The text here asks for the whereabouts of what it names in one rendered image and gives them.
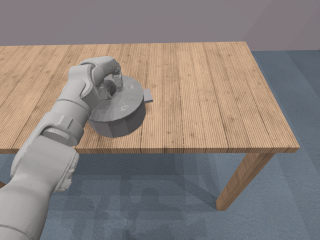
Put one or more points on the lid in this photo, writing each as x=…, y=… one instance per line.
x=125, y=102

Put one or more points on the robot left upper arm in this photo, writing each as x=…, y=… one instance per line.
x=47, y=167

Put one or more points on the left robot hand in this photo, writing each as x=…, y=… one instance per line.
x=109, y=66

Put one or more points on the pot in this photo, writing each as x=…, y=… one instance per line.
x=126, y=126

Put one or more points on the table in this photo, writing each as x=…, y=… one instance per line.
x=208, y=97

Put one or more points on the left robot forearm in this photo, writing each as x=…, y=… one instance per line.
x=66, y=120

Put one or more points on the knob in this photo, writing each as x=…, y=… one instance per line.
x=111, y=86

